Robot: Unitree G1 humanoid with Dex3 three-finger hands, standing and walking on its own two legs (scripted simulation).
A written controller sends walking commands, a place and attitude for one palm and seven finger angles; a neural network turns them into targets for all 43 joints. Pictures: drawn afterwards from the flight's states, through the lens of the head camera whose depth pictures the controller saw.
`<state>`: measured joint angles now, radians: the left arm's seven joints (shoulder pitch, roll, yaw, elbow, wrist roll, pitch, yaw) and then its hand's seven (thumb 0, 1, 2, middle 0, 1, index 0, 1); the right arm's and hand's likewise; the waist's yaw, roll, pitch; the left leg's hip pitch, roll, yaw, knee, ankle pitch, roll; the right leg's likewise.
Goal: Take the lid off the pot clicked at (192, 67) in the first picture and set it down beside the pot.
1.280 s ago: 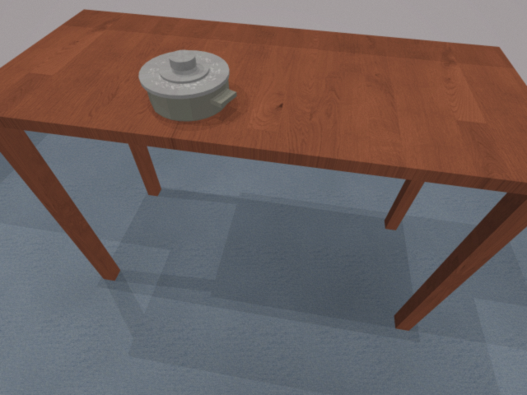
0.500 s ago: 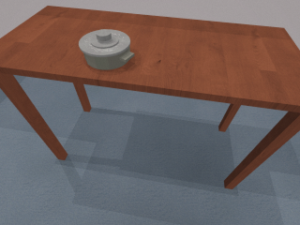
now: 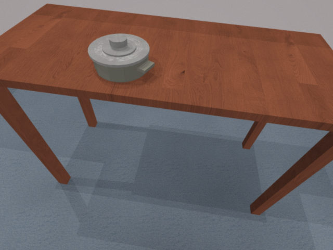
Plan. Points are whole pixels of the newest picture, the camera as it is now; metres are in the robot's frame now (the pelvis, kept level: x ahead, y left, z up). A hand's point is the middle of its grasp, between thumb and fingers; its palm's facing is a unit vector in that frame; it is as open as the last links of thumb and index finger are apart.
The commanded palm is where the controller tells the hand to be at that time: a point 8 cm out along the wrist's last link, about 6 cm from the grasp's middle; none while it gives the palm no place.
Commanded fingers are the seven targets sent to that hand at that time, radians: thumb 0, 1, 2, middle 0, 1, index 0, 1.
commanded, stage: take the last steps up to it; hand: left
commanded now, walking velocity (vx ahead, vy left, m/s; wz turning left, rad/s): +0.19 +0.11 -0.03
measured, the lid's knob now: (118, 40) +0.63 +0.20 +0.17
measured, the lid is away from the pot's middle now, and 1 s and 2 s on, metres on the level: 0.00 0.00 0.00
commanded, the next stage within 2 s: come to a stop and stand still in 0.16 s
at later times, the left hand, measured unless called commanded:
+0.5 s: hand (109, 214) +0.24 +0.18 -0.16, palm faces +0.03 -0.98 -0.22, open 7.3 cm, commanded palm none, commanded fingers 0.00 0.90 0.90 -0.20 -0.30 -0.20 -0.30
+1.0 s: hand out of the picture +0.12 +0.26 -0.16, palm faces +0.03 -0.97 -0.22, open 7.3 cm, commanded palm none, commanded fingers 0.00 0.90 0.90 -0.20 -0.30 -0.20 -0.30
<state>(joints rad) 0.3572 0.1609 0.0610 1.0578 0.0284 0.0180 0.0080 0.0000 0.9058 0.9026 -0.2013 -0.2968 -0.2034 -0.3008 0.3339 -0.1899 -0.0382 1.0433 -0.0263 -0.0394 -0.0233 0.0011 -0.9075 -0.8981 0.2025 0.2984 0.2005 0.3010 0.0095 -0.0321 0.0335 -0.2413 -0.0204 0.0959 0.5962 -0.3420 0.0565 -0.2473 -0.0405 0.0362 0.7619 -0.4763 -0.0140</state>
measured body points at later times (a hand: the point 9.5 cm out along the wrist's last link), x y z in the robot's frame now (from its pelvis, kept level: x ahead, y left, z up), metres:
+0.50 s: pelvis +0.13 +0.01 +0.00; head +0.18 +0.00 +0.45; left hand +0.23 +0.23 -0.14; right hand +0.12 -0.20 -0.16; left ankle +0.05 +0.13 -0.66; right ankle +0.18 -0.09 -0.73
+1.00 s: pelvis +0.10 +0.05 +0.02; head +0.13 +0.08 +0.47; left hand +0.12 +0.32 -0.14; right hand +0.16 -0.18 -0.12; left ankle +0.16 +0.18 -0.73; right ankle +0.05 -0.09 -0.67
